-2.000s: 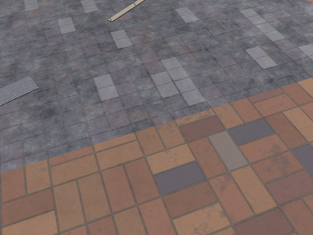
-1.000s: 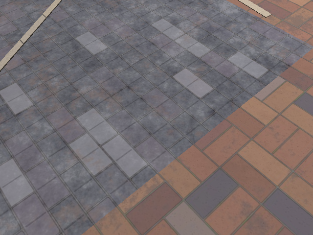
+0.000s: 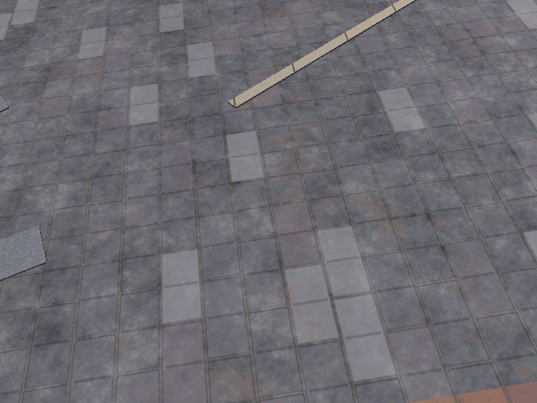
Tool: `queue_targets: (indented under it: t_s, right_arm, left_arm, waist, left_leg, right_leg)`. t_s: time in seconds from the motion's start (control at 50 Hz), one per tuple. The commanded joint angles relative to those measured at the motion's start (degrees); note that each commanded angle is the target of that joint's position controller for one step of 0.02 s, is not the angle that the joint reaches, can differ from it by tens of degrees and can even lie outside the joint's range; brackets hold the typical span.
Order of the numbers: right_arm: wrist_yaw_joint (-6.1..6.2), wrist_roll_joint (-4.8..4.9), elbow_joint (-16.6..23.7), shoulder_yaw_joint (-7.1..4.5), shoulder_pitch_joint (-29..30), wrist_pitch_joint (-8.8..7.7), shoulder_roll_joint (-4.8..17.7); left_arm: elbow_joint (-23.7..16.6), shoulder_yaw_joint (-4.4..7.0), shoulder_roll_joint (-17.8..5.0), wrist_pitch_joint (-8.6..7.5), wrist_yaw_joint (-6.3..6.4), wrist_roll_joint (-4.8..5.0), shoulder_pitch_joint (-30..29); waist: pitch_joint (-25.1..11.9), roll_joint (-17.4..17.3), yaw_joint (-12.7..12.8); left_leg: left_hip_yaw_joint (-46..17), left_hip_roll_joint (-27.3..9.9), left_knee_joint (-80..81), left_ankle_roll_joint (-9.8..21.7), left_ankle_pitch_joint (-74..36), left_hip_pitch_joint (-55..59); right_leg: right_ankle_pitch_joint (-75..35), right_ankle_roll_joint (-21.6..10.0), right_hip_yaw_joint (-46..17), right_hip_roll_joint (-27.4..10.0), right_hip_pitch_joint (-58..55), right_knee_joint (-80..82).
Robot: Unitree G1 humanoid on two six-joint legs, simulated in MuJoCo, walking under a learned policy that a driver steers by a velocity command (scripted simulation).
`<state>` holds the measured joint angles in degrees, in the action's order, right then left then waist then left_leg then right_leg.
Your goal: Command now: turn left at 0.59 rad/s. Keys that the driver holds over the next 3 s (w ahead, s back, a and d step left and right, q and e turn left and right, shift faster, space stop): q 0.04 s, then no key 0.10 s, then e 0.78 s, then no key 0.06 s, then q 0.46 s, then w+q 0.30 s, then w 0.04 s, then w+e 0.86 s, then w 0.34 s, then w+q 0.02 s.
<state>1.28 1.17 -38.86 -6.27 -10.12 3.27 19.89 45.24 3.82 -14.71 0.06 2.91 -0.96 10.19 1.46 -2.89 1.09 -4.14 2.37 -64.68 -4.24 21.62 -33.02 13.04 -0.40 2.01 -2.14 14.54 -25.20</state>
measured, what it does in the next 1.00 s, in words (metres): steps on the spot, turning right: left foot, then right foot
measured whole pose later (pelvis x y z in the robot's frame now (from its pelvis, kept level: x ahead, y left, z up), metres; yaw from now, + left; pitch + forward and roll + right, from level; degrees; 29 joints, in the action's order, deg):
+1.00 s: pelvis -0.01 -0.01 +0.00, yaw -18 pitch +2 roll +3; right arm 2.3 0.1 -42.7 -5.6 -6.4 0.9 18.2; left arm 36.6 3.4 -17.4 1.2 1.6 0.2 10.5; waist 2.3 -1.4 0.2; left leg -4.6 -0.3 -51.1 -5.6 18.4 -28.5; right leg 11.9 -4.1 -6.2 3.8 15.3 -25.6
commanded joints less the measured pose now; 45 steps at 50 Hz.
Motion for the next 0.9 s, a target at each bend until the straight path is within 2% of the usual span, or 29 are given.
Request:
queue_targets:
  t_s: [0.02,0.06,0.12,0.16,0.18,0.2,0.22,0.24,0.26,0.28,0.3,0.32,0.34,0.4,0.44,0.5,0.54,0.58,0.62,0.64,0.66,0.68,0.7,0.72,0.74,0.76,0.78,0.84,0.9]
  right_arm:
    - [-0.48,0.11,7.0,0.18,4.6,-0.72,1.7]
    - [-1.07,-0.19,8.0,0.78,5.1,-0.78,0.8]
    - [-1.52,-0.22,7.9,0.58,3.5,-0.63,1.6]
    - [-1.72,-0.38,6.9,0.55,0.9,-0.57,1.1]
    - [-1.71,-0.68,5.4,0.59,-2.0,-0.67,0.5]
    - [-1.33,-0.98,4.9,0.57,-3.3,-0.73,1.3]
    - [-0.4,-1.8,5.1,0.39,-5.2,-0.84,4.7]
    - [-0.51,-3.37,5.3,1.44,-1.5,-1.42,3.4]
    - [-1.13,-3.97,5.3,1.81,0.3,-2.42,1.1]
    - [-1.26,-4.13,4.4,1.83,2.0,-3.22,1.2]
    - [-1.08,-3.82,4.1,1.34,3.2,-3.7,2.8]
    - [-0.79,-3.01,3.7,1.13,4.2,-4.07,3.4]
    - [-0.37,-2.66,3.3,0.97,4.3,-4.16,3.8]
    - [0.72,-2.13,2.5,0.79,4.1,-3.65,3.1]
    - [1.19,-2.02,2.0,0.9,4.7,-3.3,2.1]
    - [1.4,-2.07,1.5,0.34,5.3,-2.75,2.9]
    - [1.25,-1.88,1.0,-0.16,5.1,-2.36,4.3]
    - [1.13,-1.2,0.7,-0.52,5.4,-2.17,5.3]
    - [1.11,-0.11,0.4,-0.65,6.8,-1.99,5.7]
    - [0.99,0.21,-0.7,-0.53,5.0,-1.93,4.7]
    - [0.67,-0.83,-1.4,-0.08,2.4,-2.08,2.4]
    - [0.39,-3.79,1.9,1.31,5.8,-2.33,-0.9]
    - [0.72,-2.25,3.1,0.63,10.3,-2.69,1.5]
    - [0.87,-0.68,2.7,0.02,10.5,-2.59,3.3]
    - [1.19,-0.64,1.7,-0.34,9.2,-2.45,3.8]
    - [1.59,-1.16,0.7,-0.63,8.3,-2.2,4.3]
    - [1.72,-1.56,0.3,-0.82,7.0,-2.11,4.4]
    - [1.43,-1.16,-0.2,-0.68,4.9,-2.46,3.1]
    - [1.51,-1.16,0.4,-0.31,6.2,-2.76,2.3]
  left_arm:
    - [-3.7,2.47,-10.5,-0.07,0.75,0.13,0.3]
    - [-4.1,3.07,-12.0,0.1,0.38,0.44,0.2]
    - [-4.2,3.43,-13.2,0.12,-0.78,1.3,-0.1]
    - [-3.8,3.09,-12.8,0.05,-1.34,2.36,-1.0]
    - [-3.3,2.33,-11.2,0.02,-1.61,2.81,-1.4]
    - [-1.8,1.06,-7.9,-0.47,-2.22,2.19,1.5]
    - [-2.6,-1.04,-2.6,-1.21,-3.26,-0.98,2.6]
    - [-3.2,-1.17,-2.3,-1.42,-3.49,-0.45,3.0]
    - [-3.1,-0.15,-7.2,-0.93,-2.97,0.69,0.2]
    - [-3.1,0.53,-8.9,-0.48,-2.7,1.55,-1.0]
    - [-1.9,1.03,-9.6,0.18,-2.02,1.65,-0.6]
    - [-1.5,1.66,-10.8,0.95,-1.51,1.38,0.4]
    - [-1.1,2.03,-11.0,1.39,-1.32,1.58,1.7]
    - [-1.3,2.44,-9.5,1.98,-0.81,2.42,3.0]
    - [-2.4,2.04,-7.7,2.32,-0.76,2.24,1.6]
    - [-4.5,1.14,-5.9,2.36,-1.68,1.85,-0.2]
    - [-5.6,1.18,-6.6,2.28,-2.47,1.92,-0.1]
    - [-6.2,1.44,-7.3,2.33,-3.22,2.02,1.0]
    - [-5.9,1.74,-7.3,2.4,-3.82,1.97,4.0]
    - [-5.4,2.22,-8.1,2.33,-3.69,1.68,5.9]
    - [-5.6,3.6,-12.6,2.15,-2.97,1.47,7.2]
    - [-7.6,4.78,-19.2,1.68,-2.11,1.09,7.6]
    - [-8.4,4.17,-17.8,0.26,-3.03,-1.05,9.4]
    - [-8.6,3.72,-16.4,-0.87,-3.37,-0.98,6.9]
    - [-8.9,3.49,-15.0,-1.24,-2.99,0.31,3.6]
    - [-9.4,2.73,-12.7,-1.03,-2.53,1.43,1.0]
    - [-9.9,2.28,-12.0,-0.72,-2.07,1.81,-0.4]
    - [-11.0,2.03,-11.6,-0.38,-1.42,1.23,0.4]
    - [-11.5,2.36,-12.3,0.03,-1.0,1.48,1.4]
  waist:
    - [-4.6,12.6,1.7]
    - [-5.5,13.3,2.2]
    - [-5.8,14.2,1.7]
    - [-5.5,13.7,0.0]
    - [-5.7,12.4,-1.7]
    - [-7.1,8.8,-1.8]
    - [-11.4,-4.5,-0.1]
    - [-11.2,-11.4,1.2]
    - [-9.7,-7.6,-1.4]
    - [-6.9,-8.0,-0.9]
    - [-5.6,-7.8,-1.1]
    - [-4.1,-8.3,-0.9]
    - [-3.4,-7.5,-0.4]
    - [-3.1,-5.3,-0.6]
    - [-2.9,-4.5,-1.0]
    - [-4.2,-4.5,-1.8]
    - [-5.2,-5.0,-1.9]
    - [-5.6,-5.5,-1.4]
    - [-5.8,-5.3,0.9]
    - [-5.9,-3.4,1.4]
    - [-5.9,7.0,0.5]
    - [-5.2,22.9,-0.1]
    - [-10.3,16.3,4.2]
    - [-7.6,11.3,2.7]
    - [-5.6,8.6,0.8]
    - [-4.6,7.6,-0.1]
    - [-4.6,8.3,-1.2]
    - [-6.4,8.6,-1.4]
    - [-5.7,9.2,-0.5]
  left_leg:
    - [1.9,-3.1,6.3,-1.5,-0.4,-5.5]
    - [3.5,-4.0,12.8,-1.0,1.2,0.1]
    - [6.4,-2.5,21.4,0.8,1.6,8.2]
    - [6.8,-1.7,32.6,3.0,-4.1,14.4]
    - [7.2,-0.9,42.2,4.7,-11.3,21.2]
    - [3.3,-3.4,46.7,6.0,-19.7,30.6]
    - [-10.9,-16.4,44.5,8.8,-41.1,41.2]
    - [-14.3,-24.1,42.8,18.0,-44.2,33.9]
    - [-12.2,-21.5,44.6,19.7,-34.9,28.6]
    - [-9.5,-18.7,45.3,17.9,-30.2,27.2]
    - [-7.9,-17.7,46.0,16.6,-27.6,26.3]
    - [-6.8,-18.2,46.1,16.4,-29.7,24.7]
    - [-5.3,-18.2,45.8,16.7,-32.6,23.2]
    - [-2.5,-19.2,46.3,17.9,-32.6,24.8]
    - [-0.9,-19.2,46.5,17.8,-29.8,26.3]
    - [1.1,-19.9,45.7,18.1,-29.5,27.0]
    - [1.4,-21.0,44.8,18.3,-31.6,27.3]
    - [1.7,-22.0,43.4,17.5,-31.9,27.4]
    - [4.0,-21.1,39.4,14.3,-28.8,25.4]
    - [6.5,-19.1,35.4,11.0,-22.7,22.8]
    - [12.0,-14.1,23.8,5.7,-11.2,14.5]
    - [13.0,-4.7,6.1,-0.3,17.4,-2.9]
    - [2.9,-2.1,-3.6,0.1,20.8,-5.3]
    - [0.8,-3.4,-6.6,1.1,16.1,-6.8]
    - [0.2,-4.4,-5.6,1.6,10.3,-7.7]
    - [-0.2,-5.2,-3.8,1.5,6.3,-7.4]
    - [-0.1,-4.8,-3.4,1.1,2.9,-5.0]
    - [0.0,-3.2,-1.4,0.1,-2.1,-2.7]
    - [-0.7,-2.7,6.8,-1.0,-3.1,-3.3]
  right_leg:
    - [-19.8,-11.8,-8.9,-13.6,-12.7,6.7]
    - [-20.9,-11.9,-7.1,-14.3,-11.2,6.3]
    - [-22.2,-11.9,-6.2,-14.8,-8.5,5.2]
    - [-21.3,-10.6,-6.1,-14.3,-7.2,2.3]
    - [-19.9,-8.7,-5.3,-12.9,-4.6,0.0]
    - [-14.1,-4.6,-3.6,-10.7,0.6,-2.7]
    - [6.4,1.0,0.9,-5.9,9.3,-12.9]
    - [22.4,3.7,-0.8,-3.7,11.9,-15.7]
    - [21.9,4.8,-3.1,-4.6,9.4,-18.8]
    - [20.0,4.9,-3.4,-4.0,10.5,-21.1]
    - [19.0,5.0,-3.7,-3.4,11.6,-23.7]
    - [17.6,5.4,-4.7,-3.1,12.1,-27.0]
    - [16.9,5.6,-4.9,-2.2,11.9,-30.9]
    - [15.3,5.9,-4.6,-1.0,16.1,-37.7]
    - [13.4,6.2,-4.0,-1.8,17.4,-34.6]
    - [12.6,5.7,-1.7,-2.5,13.9,-26.7]
    - [12.2,4.7,0.1,-1.9,11.1,-22.9]
    - [10.9,3.2,1.4,-1.2,8.7,-18.8]
    - [3.9,0.7,3.5,0.3,3.0,-9.4]
    - [-2.3,-1.1,3.0,1.7,-1.9,-3.3]
    - [-18.6,-4.4,-7.0,-3.6,-9.4,1.9]
    - [-42.0,-14.5,-28.6,-18.6,-16.2,2.5]
    - [-36.4,-22.1,-33.2,-21.7,-13.9,5.2]
    - [-29.9,-20.0,-28.2,-18.7,-12.6,5.9]
    - [-23.9,-16.3,-24.2,-15.3,-11.3,5.6]
    - [-21.4,-13.8,-21.9,-13.3,-10.0,5.6]
    - [-21.5,-12.9,-20.1,-11.6,-7.8,6.0]
    - [-21.9,-12.9,-18.8,-9.6,-8.6,6.3]
    - [-17.9,-12.8,-20.5,-8.9,-10.2,6.1]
